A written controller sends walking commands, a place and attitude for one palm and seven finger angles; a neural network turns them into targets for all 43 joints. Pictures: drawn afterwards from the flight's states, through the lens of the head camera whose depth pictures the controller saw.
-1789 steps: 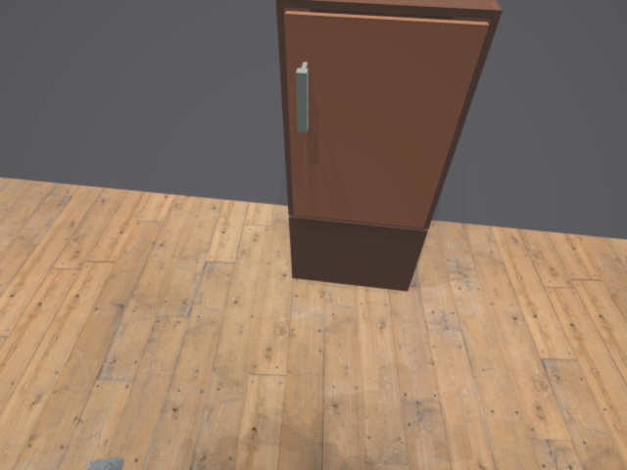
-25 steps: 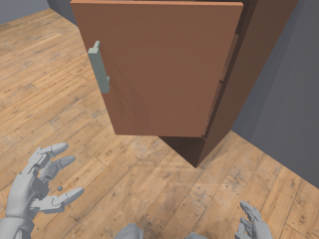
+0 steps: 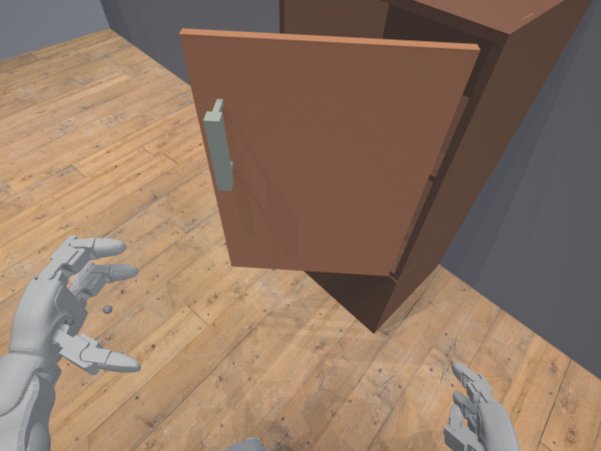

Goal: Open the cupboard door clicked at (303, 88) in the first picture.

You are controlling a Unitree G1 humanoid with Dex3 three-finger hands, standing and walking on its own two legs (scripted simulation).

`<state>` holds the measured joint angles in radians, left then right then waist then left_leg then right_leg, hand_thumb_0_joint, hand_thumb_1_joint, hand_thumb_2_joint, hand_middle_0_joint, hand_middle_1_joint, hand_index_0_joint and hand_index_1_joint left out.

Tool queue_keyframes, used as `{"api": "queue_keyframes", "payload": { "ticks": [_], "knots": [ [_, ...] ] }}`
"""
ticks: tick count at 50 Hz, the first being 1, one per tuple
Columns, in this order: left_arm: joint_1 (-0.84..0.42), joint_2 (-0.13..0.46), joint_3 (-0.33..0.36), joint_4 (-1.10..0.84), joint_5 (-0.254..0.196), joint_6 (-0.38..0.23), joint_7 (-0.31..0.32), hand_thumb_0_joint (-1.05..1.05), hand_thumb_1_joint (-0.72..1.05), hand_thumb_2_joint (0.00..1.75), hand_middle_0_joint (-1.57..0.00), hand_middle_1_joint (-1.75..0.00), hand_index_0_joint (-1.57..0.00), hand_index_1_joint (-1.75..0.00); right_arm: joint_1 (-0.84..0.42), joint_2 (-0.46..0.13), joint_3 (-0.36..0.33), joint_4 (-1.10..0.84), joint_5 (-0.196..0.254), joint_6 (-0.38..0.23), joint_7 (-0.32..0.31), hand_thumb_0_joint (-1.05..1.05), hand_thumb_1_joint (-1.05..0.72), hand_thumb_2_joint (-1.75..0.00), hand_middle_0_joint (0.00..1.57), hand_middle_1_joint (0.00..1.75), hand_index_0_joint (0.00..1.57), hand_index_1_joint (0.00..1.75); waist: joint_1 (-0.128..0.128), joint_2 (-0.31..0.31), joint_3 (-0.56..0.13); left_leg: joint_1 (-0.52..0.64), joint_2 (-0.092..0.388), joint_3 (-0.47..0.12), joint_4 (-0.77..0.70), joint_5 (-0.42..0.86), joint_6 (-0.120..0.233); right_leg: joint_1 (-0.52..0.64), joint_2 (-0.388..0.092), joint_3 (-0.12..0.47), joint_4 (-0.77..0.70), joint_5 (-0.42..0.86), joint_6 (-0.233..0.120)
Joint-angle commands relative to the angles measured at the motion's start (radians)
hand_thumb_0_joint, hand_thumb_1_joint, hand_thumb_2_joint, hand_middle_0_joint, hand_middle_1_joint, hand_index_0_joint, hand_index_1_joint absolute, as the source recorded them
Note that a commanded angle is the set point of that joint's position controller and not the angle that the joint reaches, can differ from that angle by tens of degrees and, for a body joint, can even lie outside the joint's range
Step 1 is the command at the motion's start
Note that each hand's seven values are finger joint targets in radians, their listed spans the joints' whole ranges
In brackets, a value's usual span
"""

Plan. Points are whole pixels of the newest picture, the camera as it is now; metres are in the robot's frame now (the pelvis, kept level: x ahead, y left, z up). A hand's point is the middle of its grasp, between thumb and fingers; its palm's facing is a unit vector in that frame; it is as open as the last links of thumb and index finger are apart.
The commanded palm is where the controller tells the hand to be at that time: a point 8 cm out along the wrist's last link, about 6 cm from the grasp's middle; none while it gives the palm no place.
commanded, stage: raise the hand with hooked fingers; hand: left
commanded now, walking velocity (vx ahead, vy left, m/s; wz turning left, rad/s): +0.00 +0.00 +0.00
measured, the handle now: (222, 146) +0.56 +0.17 +0.08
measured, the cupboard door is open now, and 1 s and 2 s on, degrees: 43 43 43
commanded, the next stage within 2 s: move the hooked fingers beside the handle in 0.76 s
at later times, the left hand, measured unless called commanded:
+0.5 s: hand (106, 268) +0.30 +0.26 +0.10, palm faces +0.02 -1.00 -0.03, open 14.0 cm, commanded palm +0.27 +0.31 +0.10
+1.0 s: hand (114, 263) +0.31 +0.25 +0.10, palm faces +0.06 -1.00 -0.02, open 14.0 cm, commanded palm +0.29 +0.30 +0.10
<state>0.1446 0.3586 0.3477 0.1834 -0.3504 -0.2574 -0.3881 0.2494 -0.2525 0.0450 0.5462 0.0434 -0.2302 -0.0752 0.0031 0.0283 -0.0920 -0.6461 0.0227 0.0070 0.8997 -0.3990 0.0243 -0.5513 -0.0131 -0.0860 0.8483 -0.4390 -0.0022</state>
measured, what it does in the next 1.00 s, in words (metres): stands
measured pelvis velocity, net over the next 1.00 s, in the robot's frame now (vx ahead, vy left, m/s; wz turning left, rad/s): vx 0.00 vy -0.02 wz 0.00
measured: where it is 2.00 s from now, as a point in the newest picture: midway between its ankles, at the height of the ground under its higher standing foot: outside the picture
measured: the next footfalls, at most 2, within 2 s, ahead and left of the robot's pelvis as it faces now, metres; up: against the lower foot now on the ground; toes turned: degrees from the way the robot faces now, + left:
none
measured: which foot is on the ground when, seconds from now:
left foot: down 0.00-1.00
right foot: down 0.00-1.00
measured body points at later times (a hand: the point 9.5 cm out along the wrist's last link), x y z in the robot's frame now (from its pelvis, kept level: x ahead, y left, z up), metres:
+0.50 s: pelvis +0.01 -0.01 +0.01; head +0.04 +0.00 +0.46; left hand +0.30 +0.32 +0.10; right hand +0.14 -0.27 -0.07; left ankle +0.03 +0.10 -0.70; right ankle -0.01 -0.12 -0.70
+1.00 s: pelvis +0.00 -0.02 +0.01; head +0.04 -0.02 +0.46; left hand +0.30 +0.31 +0.10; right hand +0.16 -0.27 -0.07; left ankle +0.03 +0.10 -0.70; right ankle -0.01 -0.12 -0.70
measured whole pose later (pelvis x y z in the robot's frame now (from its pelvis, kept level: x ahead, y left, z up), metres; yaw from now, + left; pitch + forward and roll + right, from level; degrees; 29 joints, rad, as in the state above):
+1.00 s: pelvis +0.00 -0.02 +0.01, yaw +0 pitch +7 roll -1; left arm -0.11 0.41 0.43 0.48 -0.34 -0.24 -0.47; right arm 0.27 -0.28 0.04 0.59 0.05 -0.19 -0.10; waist 0.00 0.03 -0.07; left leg -0.57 0.03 0.01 0.80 -0.36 0.00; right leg -0.49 0.00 -0.08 0.78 -0.41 -0.02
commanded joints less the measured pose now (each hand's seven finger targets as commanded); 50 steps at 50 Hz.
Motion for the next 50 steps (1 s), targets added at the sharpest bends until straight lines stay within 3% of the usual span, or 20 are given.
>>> {"api": "queue_keyframes", "payload": {
  "ticks": [1,4,5,13,16,19,21,25,26,30,32,33,36,37,39,42,43,45,46,50],
  "knots": [
    [-0.228,0.242,0.121,-0.150,-0.021,-0.034,-0.022,0.00,-0.50,0.30,-0.30,-1.20,-0.30,-1.20,-0.023,-0.164,-0.068,-0.121,0.009,-0.038,-0.026,0.00,-0.90,-0.90,0.20,0.30,0.20,0.30,-0.002,0.055,-0.164,0.224,-0.011,-0.065,-0.182,0.200,-0.007,0.014,0.041,0.008,-0.133,0.185,-0.025],
    [-0.282,0.253,0.128,-0.105,-0.022,-0.019,-0.043,0.00,-0.50,0.30,-0.30,-1.20,-0.30,-1.20,-0.023,-0.164,-0.066,-0.122,0.011,-0.033,-0.030,0.00,-0.90,-0.90,0.20,0.30,0.20,0.30,-0.008,0.039,-0.168,0.239,-0.012,-0.063,-0.193,0.200,-0.006,0.016,0.040,0.008,-0.149,0.187,-0.021],
    [-0.309,0.256,0.124,-0.095,-0.023,-0.016,-0.051,0.00,-0.50,0.30,-0.30,-1.20,-0.30,-1.20,-0.027,-0.164,-0.064,-0.118,0.013,-0.032,-0.032,0.00,-0.90,-0.90,0.20,0.30,0.20,0.30,-0.010,0.063,-0.158,0.240,-0.014,-0.059,-0.196,0.184,-0.005,0.014,0.038,0.013,-0.157,0.175,-0.022],
    [-0.438,0.344,0.180,-0.019,-0.025,-0.001,-0.084,0.00,-0.50,0.30,-0.30,-1.20,-0.30,-1.20,-0.015,-0.169,-0.061,-0.105,0.013,-0.025,-0.042,0.00,-0.90,-0.90,0.20,0.30,0.20,0.30,-0.006,0.070,-0.194,0.288,-0.017,-0.057,-0.217,0.231,-0.002,0.063,0.037,0.021,-0.184,0.221,-0.026],
    [-0.362,0.315,0.171,0.033,-0.035,0.006,-0.101,0.00,-0.50,0.30,-0.30,-1.20,-0.30,-1.20,-0.006,-0.173,-0.068,-0.109,0.013,-0.026,-0.035,0.00,-0.90,-0.90,0.20,0.30,0.20,0.30,0.007,0.033,-0.195,0.278,-0.021,-0.048,-0.209,0.274,0.001,0.092,0.035,0.024,-0.186,0.272,-0.027],
    [-0.363,0.296,0.153,0.041,-0.033,0.015,-0.105,0.00,-0.50,0.30,-0.30,-1.20,-0.30,-1.20,-0.005,-0.174,-0.071,-0.115,0.015,-0.019,-0.029,0.00,-0.90,-0.90,0.20,0.30,0.20,0.30,0.003,0.044,-0.174,0.264,-0.022,-0.039,-0.211,0.268,0.001,0.074,0.034,0.024,-0.188,0.279,-0.021],
    [-0.375,0.328,0.175,0.036,-0.029,0.010,-0.095,0.00,-0.50,0.30,-0.30,-1.20,-0.30,-1.20,0.000,-0.179,-0.074,-0.113,0.012,-0.016,-0.027,0.00,-0.90,-0.90,0.20,0.30,0.20,0.30,0.005,0.014,-0.169,0.246,-0.023,-0.038,-0.209,0.249,0.003,0.086,0.032,0.032,-0.193,0.260,-0.023],
    [-0.398,0.337,0.189,-0.032,-0.024,-0.027,-0.071,0.00,-0.50,0.30,-0.30,-1.20,-0.30,-1.20,-0.001,-0.170,-0.077,-0.114,0.012,-0.016,-0.028,0.00,-0.90,-0.90,0.20,0.30,0.20,0.30,0.002,0.078,-0.209,0.287,-0.022,-0.032,-0.212,0.262,0.003,0.083,0.033,0.033,-0.188,0.264,-0.020],
    [-0.408,0.359,0.201,-0.040,-0.023,-0.034,-0.065,0.00,-0.50,0.30,-0.30,-1.20,-0.30,-1.20,0.003,-0.172,-0.074,-0.108,0.007,-0.015,-0.029,0.00,-0.90,-0.90,0.20,0.30,0.20,0.30,0.003,0.075,-0.211,0.282,-0.023,-0.030,-0.206,0.270,0.005,0.098,0.032,0.041,-0.189,0.276,-0.022],
    [-0.390,0.338,0.198,-0.037,-0.021,-0.050,-0.061,0.00,-0.50,0.30,-0.30,-1.20,-0.30,-1.20,0.001,-0.165,-0.075,-0.103,0.009,-0.015,-0.030,0.00,-0.90,-0.90,0.20,0.30,0.20,0.30,0.002,0.087,-0.226,0.299,-0.022,-0.029,-0.208,0.298,0.005,0.101,0.031,0.036,-0.183,0.309,-0.018],
    [-0.383,0.330,0.190,0.000,-0.023,-0.040,-0.068,0.00,-0.50,0.30,-0.30,-1.20,-0.30,-1.20,0.004,-0.167,-0.073,-0.097,0.010,-0.011,-0.032,0.00,-0.90,-0.90,0.20,0.30,0.20,0.30,-0.006,0.042,-0.211,0.280,-0.022,-0.022,-0.204,0.287,0.008,0.107,0.032,0.044,-0.191,0.318,-0.013],
    [-0.391,0.316,0.178,0.010,-0.026,-0.033,-0.074,0.00,-0.50,0.30,-0.30,-1.20,-0.30,-1.20,-0.002,-0.166,-0.073,-0.097,0.013,-0.011,-0.033,0.00,-0.90,-0.90,0.20,0.30,0.20,0.30,-0.007,0.062,-0.193,0.272,-0.025,-0.021,-0.205,0.275,0.007,0.096,0.030,0.046,-0.195,0.310,-0.013],
    [-0.400,0.315,0.170,0.041,-0.030,-0.020,-0.087,0.00,-0.50,0.30,-0.30,-1.20,-0.30,-1.20,-0.002,-0.169,-0.072,-0.095,0.014,-0.008,-0.038,0.00,-0.90,-0.90,0.20,0.30,0.20,0.30,-0.011,0.028,-0.167,0.254,-0.025,-0.018,-0.200,0.248,0.009,0.094,0.026,0.056,-0.208,0.289,-0.012],
    [-0.398,0.310,0.165,0.050,-0.028,-0.018,-0.089,0.00,-0.50,0.30,-0.30,-1.20,-0.30,-1.20,-0.002,-0.168,-0.071,-0.097,0.016,-0.007,-0.038,0.00,-0.90,-0.90,0.20,0.30,0.20,0.30,-0.011,0.012,-0.173,0.253,-0.024,-0.019,-0.206,0.245,0.009,0.093,0.028,0.051,-0.206,0.286,-0.010],
    [-0.410,0.311,0.161,0.031,-0.024,-0.022,-0.091,0.00,-0.50,0.30,-0.30,-1.20,-0.30,-1.20,-0.007,-0.167,-0.073,-0.101,0.017,-0.008,-0.038,0.00,-0.90,-0.90,0.20,0.30,0.20,0.30,-0.009,0.047,-0.188,0.264,-0.026,-0.018,-0.205,0.244,0.008,0.089,0.026,0.052,-0.204,0.282,-0.010],
    [-0.401,0.325,0.185,0.031,-0.031,-0.034,-0.084,0.00,-0.50,0.30,-0.30,-1.20,-0.30,-1.20,-0.005,-0.165,-0.071,-0.099,0.012,-0.008,-0.036,0.00,-0.90,-0.90,0.20,0.30,0.20,0.30,-0.006,0.007,-0.210,0.265,-0.026,-0.017,-0.196,0.270,0.011,0.116,0.025,0.059,-0.201,0.320,-0.008],
    [-0.397,0.323,0.185,0.026,-0.030,-0.038,-0.084,0.00,-0.50,0.30,-0.30,-1.20,-0.30,-1.20,-0.008,-0.164,-0.073,-0.100,0.013,-0.008,-0.036,0.00,-0.90,-0.90,0.20,0.30,0.20,0.30,-0.002,0.028,-0.215,0.266,-0.027,-0.015,-0.195,0.278,0.009,0.118,0.024,0.059,-0.196,0.331,-0.008],
    [-0.460,0.331,0.182,0.053,-0.025,-0.037,-0.082,0.00,-0.50,0.30,-0.30,-1.20,-0.30,-1.20,-0.007,-0.167,-0.070,-0.090,0.014,-0.005,-0.040,0.00,-0.90,-0.90,0.20,0.30,0.20,0.30,-0.018,0.025,-0.182,0.249,-0.026,-0.015,-0.195,0.248,0.008,0.088,0.024,0.058,-0.200,0.299,-0.006],
    [-0.508,0.339,0.174,0.066,-0.021,-0.040,-0.078,0.00,-0.50,0.30,-0.30,-1.20,-0.30,-1.20,-0.001,-0.170,-0.070,-0.078,0.013,-0.002,-0.043,0.00,-0.90,-0.90,0.20,0.30,0.20,0.30,-0.027,-0.006,-0.162,0.241,-0.023,-0.019,-0.191,0.234,0.009,0.081,0.023,0.062,-0.205,0.281,-0.006],
    [-0.599,0.339,0.151,0.126,0.001,-0.044,-0.085,0.00,-0.50,0.30,-0.30,-1.20,-0.30,-1.20,0.006,-0.169,-0.069,-0.069,0.014,0.003,-0.050,0.00,-0.90,-0.90,0.20,0.30,0.20,0.30,-0.034,0.057,-0.193,0.256,-0.027,-0.018,-0.190,0.212,0.009,0.064,0.020,0.067,-0.203,0.251,-0.008]
  ]
}}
